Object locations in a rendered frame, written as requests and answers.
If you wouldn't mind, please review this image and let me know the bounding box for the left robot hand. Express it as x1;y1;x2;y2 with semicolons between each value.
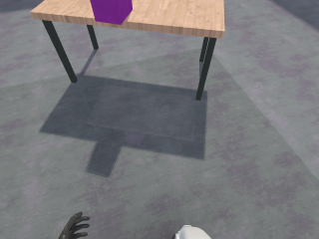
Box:
58;211;90;239

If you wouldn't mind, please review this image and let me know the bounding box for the carton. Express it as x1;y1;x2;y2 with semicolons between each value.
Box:
90;0;133;25

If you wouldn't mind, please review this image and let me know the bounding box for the robot right thigh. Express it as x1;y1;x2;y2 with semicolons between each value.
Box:
175;226;211;239

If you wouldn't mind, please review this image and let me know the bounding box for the table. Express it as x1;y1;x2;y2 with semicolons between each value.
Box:
30;0;225;101

